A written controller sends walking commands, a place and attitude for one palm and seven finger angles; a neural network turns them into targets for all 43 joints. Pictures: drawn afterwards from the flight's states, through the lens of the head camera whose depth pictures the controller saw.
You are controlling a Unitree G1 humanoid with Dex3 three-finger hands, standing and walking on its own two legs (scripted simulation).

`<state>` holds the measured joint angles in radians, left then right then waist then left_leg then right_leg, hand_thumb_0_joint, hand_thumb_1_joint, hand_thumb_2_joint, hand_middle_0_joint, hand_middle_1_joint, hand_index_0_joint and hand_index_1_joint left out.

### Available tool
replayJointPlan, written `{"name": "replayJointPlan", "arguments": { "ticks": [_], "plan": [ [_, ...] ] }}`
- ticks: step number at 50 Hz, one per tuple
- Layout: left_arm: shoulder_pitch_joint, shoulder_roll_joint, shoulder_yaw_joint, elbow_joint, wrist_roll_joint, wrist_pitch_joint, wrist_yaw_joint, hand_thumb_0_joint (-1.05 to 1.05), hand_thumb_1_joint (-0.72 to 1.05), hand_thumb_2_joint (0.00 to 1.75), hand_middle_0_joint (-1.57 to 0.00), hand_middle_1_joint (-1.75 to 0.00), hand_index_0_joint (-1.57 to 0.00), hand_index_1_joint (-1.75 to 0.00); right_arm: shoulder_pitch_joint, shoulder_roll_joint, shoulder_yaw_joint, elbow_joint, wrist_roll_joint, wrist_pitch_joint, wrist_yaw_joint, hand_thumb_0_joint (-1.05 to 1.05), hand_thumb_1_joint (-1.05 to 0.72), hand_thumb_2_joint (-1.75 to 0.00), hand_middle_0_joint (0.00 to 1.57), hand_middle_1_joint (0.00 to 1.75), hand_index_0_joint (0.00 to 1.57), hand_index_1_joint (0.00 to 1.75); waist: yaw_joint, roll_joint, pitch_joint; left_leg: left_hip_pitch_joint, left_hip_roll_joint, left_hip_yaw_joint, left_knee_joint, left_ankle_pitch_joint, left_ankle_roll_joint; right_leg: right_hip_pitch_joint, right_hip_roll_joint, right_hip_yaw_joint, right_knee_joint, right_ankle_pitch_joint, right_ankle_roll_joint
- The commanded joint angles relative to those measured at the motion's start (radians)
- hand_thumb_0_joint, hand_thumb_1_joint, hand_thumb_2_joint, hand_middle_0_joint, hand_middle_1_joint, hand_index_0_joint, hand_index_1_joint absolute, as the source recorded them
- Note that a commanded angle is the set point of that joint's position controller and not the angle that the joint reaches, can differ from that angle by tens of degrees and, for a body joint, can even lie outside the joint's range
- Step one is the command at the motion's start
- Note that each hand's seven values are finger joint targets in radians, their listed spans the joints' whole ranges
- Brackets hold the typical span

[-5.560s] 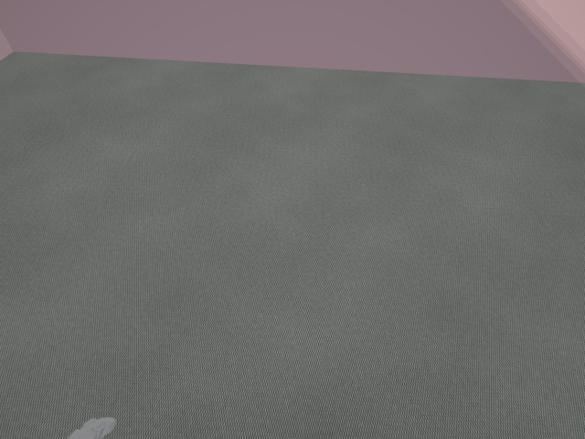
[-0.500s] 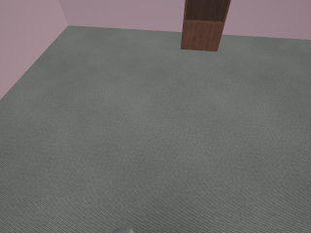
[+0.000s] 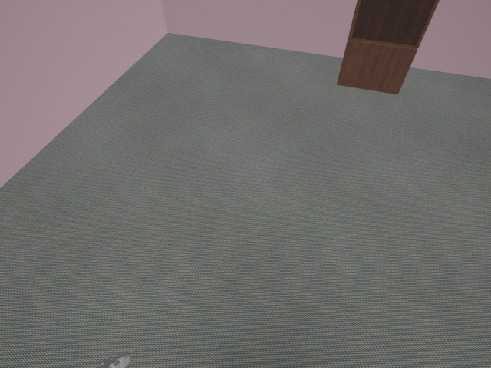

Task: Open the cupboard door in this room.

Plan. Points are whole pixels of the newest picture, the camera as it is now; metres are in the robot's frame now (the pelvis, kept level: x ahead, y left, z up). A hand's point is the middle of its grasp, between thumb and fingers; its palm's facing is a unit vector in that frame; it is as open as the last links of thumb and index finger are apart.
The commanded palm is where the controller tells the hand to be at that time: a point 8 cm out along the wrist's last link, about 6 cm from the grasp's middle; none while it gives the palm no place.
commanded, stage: turn or walk to find it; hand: left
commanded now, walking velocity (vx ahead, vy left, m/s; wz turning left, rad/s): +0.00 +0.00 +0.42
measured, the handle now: out of the picture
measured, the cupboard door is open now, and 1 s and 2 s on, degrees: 0 0 0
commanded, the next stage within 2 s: none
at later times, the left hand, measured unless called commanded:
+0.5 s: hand out of the picture -0.03 +0.23 -0.18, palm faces +0.27 -0.93 -0.25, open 7.4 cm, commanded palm none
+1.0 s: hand out of the picture -0.02 +0.19 -0.14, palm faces +0.44 -0.86 -0.27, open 7.4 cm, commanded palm none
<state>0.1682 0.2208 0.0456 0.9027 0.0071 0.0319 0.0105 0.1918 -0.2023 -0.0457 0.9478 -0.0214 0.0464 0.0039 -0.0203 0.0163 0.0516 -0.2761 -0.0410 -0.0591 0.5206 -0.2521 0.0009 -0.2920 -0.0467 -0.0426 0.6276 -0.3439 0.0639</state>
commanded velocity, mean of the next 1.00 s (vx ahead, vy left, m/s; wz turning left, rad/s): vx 0.00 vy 0.00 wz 0.42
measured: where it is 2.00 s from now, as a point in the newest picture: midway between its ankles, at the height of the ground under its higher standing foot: outside the picture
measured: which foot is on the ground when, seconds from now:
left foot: down 0.00-0.02, up 0.04-0.42, down 0.44-0.84, up 0.86-1.00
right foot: up 0.00-0.00, down 0.02-0.44, up 0.46-0.80, down 0.82-1.00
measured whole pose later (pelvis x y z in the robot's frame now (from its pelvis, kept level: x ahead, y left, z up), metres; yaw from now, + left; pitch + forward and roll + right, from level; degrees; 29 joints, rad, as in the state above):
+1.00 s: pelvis -0.02 -0.02 +0.01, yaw +27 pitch -1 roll +2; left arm 0.21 0.16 0.03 0.91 0.02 0.01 0.02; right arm 0.21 -0.25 -0.08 0.97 -0.02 0.08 0.02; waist -0.02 0.05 0.05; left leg -0.48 -0.01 -0.03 1.12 -0.38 -0.05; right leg -0.22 -0.08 -0.15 0.52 -0.29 -0.02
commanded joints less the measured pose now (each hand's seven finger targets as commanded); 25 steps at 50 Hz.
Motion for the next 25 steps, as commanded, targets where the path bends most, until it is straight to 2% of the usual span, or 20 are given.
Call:
{"name": "replayJointPlan", "arguments": {
  "ticks": [1, 2, 3, 4, 5, 7, 10, 11, 13, 16, 17, 19, 20, 21, 22, 23, 24, 25],
  "plan": [
    [0.147, 0.244, 0.055, -0.040, 0.025, -0.042, 0.025, 0.00, 0.90, 0.90, -0.20, -0.30, -0.20, -0.30, -0.006, -0.083, -0.041, -0.115, 0.013, -0.025, 0.002, 0.00, -0.90, -0.90, 0.20, 0.30, 0.20, 0.30, 0.060, -0.312, -0.092, -0.310, -0.031, 0.024, 0.307, -0.272, -0.025, 0.293, -0.390, 0.371, -0.346, 0.266, -0.159],
    [0.143, 0.235, 0.060, -0.049, 0.013, -0.041, 0.028, 0.00, 0.90, 0.90, -0.20, -0.30, -0.20, -0.30, -0.023, -0.133, -0.055, -0.113, 0.000, -0.009, -0.005, 0.00, -0.90, -0.90, 0.20, 0.30, 0.20, 0.30, 0.074, -0.308, -0.099, -0.290, 0.011, -0.028, 0.484, -0.339, -0.026, 0.198, -0.441, 0.372, -0.360, 0.313, -0.220],
    [0.093, 0.211, 0.055, -0.057, 0.013, -0.038, 0.029, 0.00, 0.90, 0.90, -0.20, -0.30, -0.20, -0.30, -0.039, -0.138, -0.060, -0.098, 0.001, 0.000, -0.002, 0.00, -0.90, -0.90, 0.20, 0.30, 0.20, 0.30, 0.053, -0.240, -0.048, -0.286, 0.026, -0.039, 0.608, -0.293, -0.023, 0.119, -0.393, 0.331, -0.363, 0.257, -0.231],
    [0.041, 0.175, 0.044, -0.065, 0.012, -0.039, 0.025, 0.00, 0.90, 0.90, -0.20, -0.30, -0.20, -0.30, -0.023, -0.135, -0.060, -0.075, 0.001, 0.003, 0.005, 0.00, -0.90, -0.90, 0.20, 0.30, 0.20, 0.30, 0.027, -0.160, -0.021, -0.293, 0.041, -0.028, 0.673, -0.217, -0.029, 0.102, -0.333, 0.233, -0.343, 0.265, -0.212],
    [0.003, 0.149, 0.034, -0.074, 0.012, -0.042, 0.023, 0.00, 0.90, 0.90, -0.20, -0.30, -0.20, -0.30, 0.010, -0.122, -0.059, -0.053, -0.001, 0.005, 0.011, 0.00, -0.90, -0.90, 0.20, 0.30, 0.20, 0.30, 0.001, -0.142, -0.022, -0.289, 0.050, -0.012, 0.698, -0.158, -0.041, 0.109, -0.283, 0.142, -0.320, 0.296, -0.189],
    [0.013, 0.129, 0.028, -0.070, 0.014, -0.047, 0.024, 0.00, 0.90, 0.90, -0.20, -0.30, -0.20, -0.30, 0.025, -0.113, -0.056, -0.041, 0.001, 0.008, 0.017, 0.00, -0.90, -0.90, 0.20, 0.30, 0.20, 0.30, 0.004, -0.166, -0.023, -0.274, 0.061, 0.015, 0.686, -0.116, -0.057, 0.113, -0.260, 0.073, -0.315, 0.354, -0.173],
    [0.058, 0.147, 0.033, -0.048, 0.018, -0.047, 0.027, 0.00, 0.90, 0.90, -0.20, -0.30, -0.20, -0.30, -0.002, -0.104, -0.047, -0.043, 0.001, 0.010, 0.016, 0.00, -0.90, -0.90, 0.20, 0.30, 0.20, 0.30, 0.025, -0.185, -0.028, -0.263, 0.072, 0.048, 0.582, -0.147, -0.073, 0.165, -0.276, 0.038, -0.299, 0.420, -0.189],
    [0.083, 0.155, 0.033, -0.037, 0.019, -0.045, 0.025, 0.00, 0.90, 0.90, -0.20, -0.30, -0.20, -0.30, -0.026, -0.103, -0.044, -0.045, 0.003, 0.011, 0.015, 0.00, -0.90, -0.90, 0.20, 0.30, 0.20, 0.30, 0.039, -0.181, -0.023, -0.250, 0.071, 0.062, 0.546, -0.160, -0.075, 0.165, -0.281, 0.032, -0.294, 0.440, -0.191],
    [0.096, 0.174, 0.041, -0.025, 0.023, -0.043, 0.025, 0.00, 0.90, 0.90, -0.20, -0.30, -0.20, -0.30, -0.047, -0.091, -0.037, -0.050, 0.005, 0.007, 0.015, 0.00, -0.90, -0.90, 0.20, 0.30, 0.20, 0.30, 0.049, -0.179, -0.035, -0.218, 0.078, 0.086, 0.434, -0.187, -0.075, 0.192, -0.297, 0.015, -0.273, 0.485, -0.200],
    [0.120, 0.200, 0.050, -0.005, 0.025, -0.036, 0.023, 0.00, 0.90, 0.90, -0.20, -0.30, -0.20, -0.30, -0.071, -0.084, -0.027, -0.058, 0.012, -0.004, 0.014, 0.00, -0.90, -0.90, 0.20, 0.30, 0.20, 0.30, 0.068, -0.216, -0.058, -0.150, 0.072, 0.128, 0.280, -0.201, -0.062, 0.211, -0.310, -0.001, -0.221, 0.567, -0.203],
    [0.118, 0.202, 0.052, 0.001, 0.025, -0.034, 0.022, 0.00, 0.90, 0.90, -0.20, -0.30, -0.20, -0.30, -0.065, -0.085, -0.025, -0.059, 0.014, -0.008, 0.013, 0.00, -0.90, -0.90, 0.20, 0.30, 0.20, 0.30, 0.065, -0.222, -0.062, -0.116, 0.070, 0.137, 0.223, -0.193, -0.057, 0.205, -0.315, -0.007, -0.202, 0.575, -0.196],
    [0.100, 0.204, 0.056, 0.006, 0.021, -0.028, 0.021, 0.00, 0.90, 0.90, -0.20, -0.30, -0.20, -0.30, -0.018, -0.092, -0.026, -0.049, 0.011, -0.014, 0.009, 0.00, -0.90, -0.90, 0.20, 0.30, 0.20, 0.30, 0.035, -0.209, -0.069, -0.014, 0.063, 0.163, 0.070, -0.082, -0.047, 0.156, -0.298, -0.044, -0.142, 0.528, -0.151],
    [0.088, 0.198, 0.054, 0.003, 0.013, -0.022, 0.018, 0.00, 0.90, 0.90, -0.20, -0.30, -0.20, -0.30, 0.028, -0.111, -0.030, -0.038, 0.008, -0.021, 0.010, 0.00, -0.90, -0.90, 0.20, 0.30, 0.20, 0.30, 0.007, -0.154, -0.092, 0.083, 0.071, 0.158, -0.055, 0.040, -0.037, 0.109, -0.277, -0.086, -0.071, 0.454, -0.109],
    [0.101, 0.163, 0.051, -0.011, 0.005, -0.014, 0.014, 0.00, 0.90, 0.90, -0.20, -0.30, -0.20, -0.30, 0.064, -0.181, -0.044, -0.035, 0.003, -0.031, 0.009, 0.00, -0.90, -0.90, 0.20, 0.30, 0.20, 0.30, -0.011, 0.022, -0.125, 0.215, 0.185, 0.006, -0.131, 0.218, 0.011, -0.028, -0.207, -0.132, 0.084, 0.263, -0.050],
    [0.086, 0.096, 0.032, -0.043, 0.001, -0.010, 0.007, 0.00, 0.90, 0.90, -0.20, -0.30, -0.20, -0.30, 0.107, -0.274, -0.063, -0.039, 0.000, -0.033, 0.007, 0.00, -0.90, -0.90, 0.20, 0.30, 0.20, 0.30, -0.026, 0.290, -0.118, 0.283, 0.409, -0.269, -0.168, 0.527, 0.124, -0.232, -0.089, -0.149, 0.284, -0.242, 0.012],
    [0.032, 0.098, 0.024, -0.067, 0.011, -0.002, 0.014, 0.00, 0.90, 0.90, -0.20, -0.30, -0.20, -0.30, 0.143, -0.287, -0.067, -0.024, -0.001, -0.029, -0.001, 0.00, -0.90, -0.90, 0.20, 0.30, 0.20, 0.30, -0.057, 0.244, -0.123, 0.200, 0.452, -0.296, -0.194, 0.449, 0.199, -0.217, -0.070, -0.059, 0.420, -0.327, 0.001],
    [-0.003, 0.090, 0.029, -0.061, 0.010, 0.004, 0.016, 0.00, 0.90, 0.90, -0.20, -0.30, -0.20, -0.30, 0.118, -0.268, -0.065, -0.020, -0.003, -0.033, -0.013, 0.00, -0.90, -0.90, 0.20, 0.30, 0.20, 0.30, -0.048, 0.265, -0.106, 0.177, 0.412, -0.282, -0.201, 0.384, 0.198, -0.266, -0.076, -0.007, 0.481, -0.275, 0.000],
    [-0.013, 0.104, 0.033, -0.050, 0.007, 0.003, 0.011, 0.00, 0.90, 0.90, -0.20, -0.30, -0.20, -0.30, 0.060, -0.238, -0.056, -0.035, -0.002, -0.031, -0.019, 0.00, -0.90, -0.90, 0.20, 0.30, 0.20, 0.30, -0.032, 0.237, -0.066, 0.135, 0.371, -0.241, -0.203, 0.330, 0.190, -0.272, -0.082, 0.014, 0.503, -0.203, -0.001]
  ]
}}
